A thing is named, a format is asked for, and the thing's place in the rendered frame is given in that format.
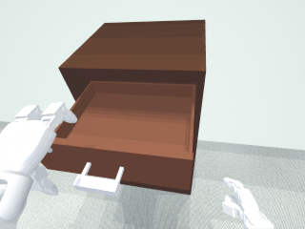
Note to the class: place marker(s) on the cabinet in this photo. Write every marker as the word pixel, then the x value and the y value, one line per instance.
pixel 162 52

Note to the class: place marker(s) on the robot right hand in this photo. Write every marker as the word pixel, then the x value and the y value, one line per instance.
pixel 244 200

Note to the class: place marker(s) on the drawer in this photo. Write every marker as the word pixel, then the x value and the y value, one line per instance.
pixel 147 128

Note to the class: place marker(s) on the robot left hand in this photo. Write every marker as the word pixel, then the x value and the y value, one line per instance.
pixel 26 141

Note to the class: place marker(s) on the right robot forearm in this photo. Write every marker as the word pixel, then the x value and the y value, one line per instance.
pixel 255 219

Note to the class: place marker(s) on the handle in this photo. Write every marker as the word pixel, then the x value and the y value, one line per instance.
pixel 98 185

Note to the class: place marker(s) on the left robot forearm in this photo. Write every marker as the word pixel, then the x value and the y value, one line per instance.
pixel 14 191

